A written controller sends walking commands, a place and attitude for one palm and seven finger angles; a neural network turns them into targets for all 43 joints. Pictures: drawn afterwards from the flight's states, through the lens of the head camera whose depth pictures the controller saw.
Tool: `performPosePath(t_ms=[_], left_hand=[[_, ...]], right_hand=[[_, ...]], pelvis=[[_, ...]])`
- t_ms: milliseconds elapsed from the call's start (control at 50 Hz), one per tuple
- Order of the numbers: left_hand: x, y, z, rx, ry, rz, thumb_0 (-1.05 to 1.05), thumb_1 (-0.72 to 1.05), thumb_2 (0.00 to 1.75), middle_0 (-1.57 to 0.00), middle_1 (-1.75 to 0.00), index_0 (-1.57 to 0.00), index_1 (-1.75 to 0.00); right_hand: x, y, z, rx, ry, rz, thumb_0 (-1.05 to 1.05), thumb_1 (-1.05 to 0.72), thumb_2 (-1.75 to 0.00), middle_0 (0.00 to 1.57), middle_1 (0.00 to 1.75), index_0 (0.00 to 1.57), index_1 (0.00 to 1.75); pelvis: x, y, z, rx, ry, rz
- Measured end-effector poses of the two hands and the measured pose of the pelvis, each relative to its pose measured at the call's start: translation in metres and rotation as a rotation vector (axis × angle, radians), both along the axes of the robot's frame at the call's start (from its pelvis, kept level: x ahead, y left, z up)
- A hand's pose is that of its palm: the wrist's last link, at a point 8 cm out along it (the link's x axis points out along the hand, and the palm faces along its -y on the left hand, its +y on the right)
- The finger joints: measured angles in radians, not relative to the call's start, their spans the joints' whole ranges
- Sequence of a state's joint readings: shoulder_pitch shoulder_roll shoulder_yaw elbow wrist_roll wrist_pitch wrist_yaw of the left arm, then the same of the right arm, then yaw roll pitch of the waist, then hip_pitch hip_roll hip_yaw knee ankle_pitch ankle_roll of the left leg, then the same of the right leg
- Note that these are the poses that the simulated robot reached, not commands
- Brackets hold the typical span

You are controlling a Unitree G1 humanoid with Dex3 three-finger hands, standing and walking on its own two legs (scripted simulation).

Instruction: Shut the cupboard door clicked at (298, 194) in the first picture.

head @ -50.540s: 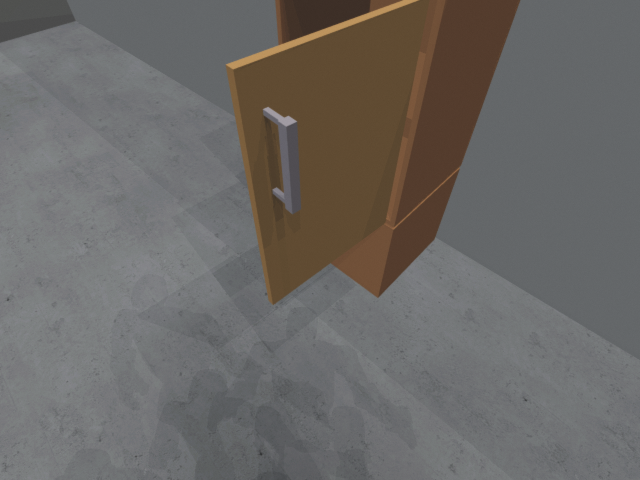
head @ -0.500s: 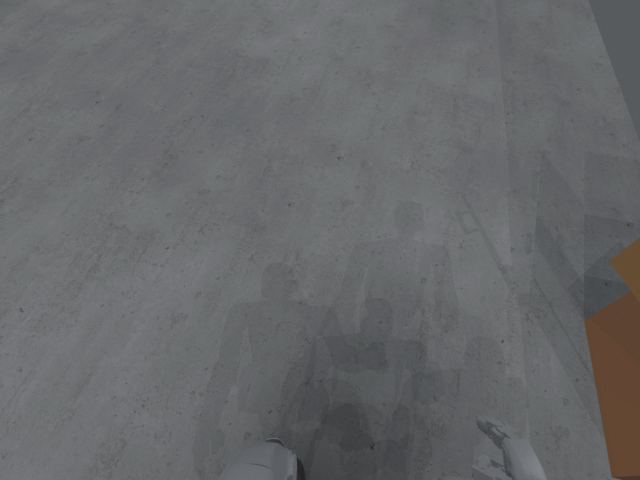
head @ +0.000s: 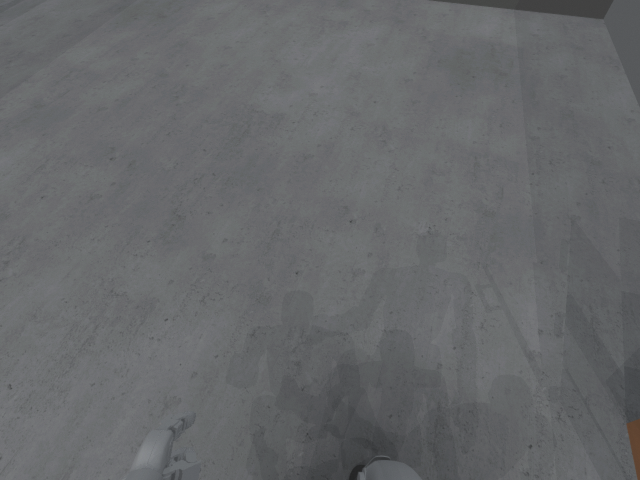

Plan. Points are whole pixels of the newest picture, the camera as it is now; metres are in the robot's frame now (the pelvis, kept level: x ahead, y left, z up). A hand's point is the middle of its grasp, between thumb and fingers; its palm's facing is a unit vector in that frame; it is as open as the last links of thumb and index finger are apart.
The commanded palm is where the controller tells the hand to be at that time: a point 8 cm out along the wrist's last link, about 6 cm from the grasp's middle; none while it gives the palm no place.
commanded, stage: turn to face it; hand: left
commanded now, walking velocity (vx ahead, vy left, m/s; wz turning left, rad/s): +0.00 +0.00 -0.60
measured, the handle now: out of the picture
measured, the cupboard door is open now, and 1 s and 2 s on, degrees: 25 25 25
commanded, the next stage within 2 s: none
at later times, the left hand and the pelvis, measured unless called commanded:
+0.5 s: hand out of the picture +0.14 +0.19 -0.16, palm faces -0.11 -0.97 -0.22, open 7.3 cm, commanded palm none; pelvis +0.08 +0.01 +0.01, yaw -13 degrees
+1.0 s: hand (258, 367) +0.30 +0.10 -0.14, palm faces -0.53 -0.80 -0.29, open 7.3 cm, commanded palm none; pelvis +0.08 -0.01 +0.00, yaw -33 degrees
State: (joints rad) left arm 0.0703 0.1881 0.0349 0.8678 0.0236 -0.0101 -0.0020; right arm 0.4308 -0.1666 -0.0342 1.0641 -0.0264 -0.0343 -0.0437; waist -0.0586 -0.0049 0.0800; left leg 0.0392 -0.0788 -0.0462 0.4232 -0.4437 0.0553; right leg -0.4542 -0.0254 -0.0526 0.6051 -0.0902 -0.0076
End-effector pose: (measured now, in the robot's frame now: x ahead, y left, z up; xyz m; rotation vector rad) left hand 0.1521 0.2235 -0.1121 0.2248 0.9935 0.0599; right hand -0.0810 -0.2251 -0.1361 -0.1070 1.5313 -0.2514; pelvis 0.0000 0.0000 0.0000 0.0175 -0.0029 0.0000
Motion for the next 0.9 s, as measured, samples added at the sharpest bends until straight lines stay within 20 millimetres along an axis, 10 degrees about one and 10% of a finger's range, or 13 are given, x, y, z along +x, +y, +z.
performPosePath(t_ms=[160, 340, 500, 720, 900], left_hand=[[-0.025, -0.029, -0.010, 0.014, 0.215, 0.042, 0.00, 0.92, 0.90, -0.20, -0.30, -0.20, -0.30], [-0.038, -0.008, -0.004, 0.055, 0.332, 0.062, 0.00, 0.93, 0.90, -0.21, -0.30, -0.21, -0.30], [-0.009, 0.018, -0.015, 0.034, 0.323, 0.011, 0.01, 0.91, 0.90, -0.21, -0.30, -0.21, -0.30], [0.083, 0.030, -0.010, 0.030, 0.225, -0.182, 0.01, 0.91, 0.90, -0.20, -0.30, -0.20, -0.30], [0.150, -0.030, -0.001, 0.085, 0.160, -0.405, 0.01, 0.91, 0.90, -0.20, -0.30, -0.20, -0.30]], right_hand=[[0.089, -0.025, -0.001, 0.018, -0.077, -0.016, 0.01, -0.91, -0.90, 0.20, 0.30, 0.20, 0.30], [0.194, -0.039, 0.010, -0.013, -0.288, 0.018, 0.01, -0.91, -0.90, 0.20, 0.30, 0.20, 0.30], [0.243, -0.028, 0.032, -0.090, -0.441, -0.010, 0.01, -0.91, -0.90, 0.20, 0.30, 0.20, 0.30], [0.187, -0.015, 0.051, -0.178, -0.393, -0.130, 0.01, -0.91, -0.90, 0.21, 0.30, 0.20, 0.30], [0.089, -0.023, 0.022, -0.159, -0.259, -0.362, 0.01, -0.91, -0.90, 0.21, 0.30, 0.20, 0.30]], pelvis=[[0.040, -0.024, 0.010, 0.000, -0.001, -0.059], [0.062, -0.022, 0.016, -0.003, 0.040, -0.137], [0.078, 0.005, 0.012, -0.013, 0.049, -0.232], [0.089, 0.022, 0.019, -0.059, 0.007, -0.379], [0.089, 0.003, 0.009, -0.045, 0.006, -0.523]])
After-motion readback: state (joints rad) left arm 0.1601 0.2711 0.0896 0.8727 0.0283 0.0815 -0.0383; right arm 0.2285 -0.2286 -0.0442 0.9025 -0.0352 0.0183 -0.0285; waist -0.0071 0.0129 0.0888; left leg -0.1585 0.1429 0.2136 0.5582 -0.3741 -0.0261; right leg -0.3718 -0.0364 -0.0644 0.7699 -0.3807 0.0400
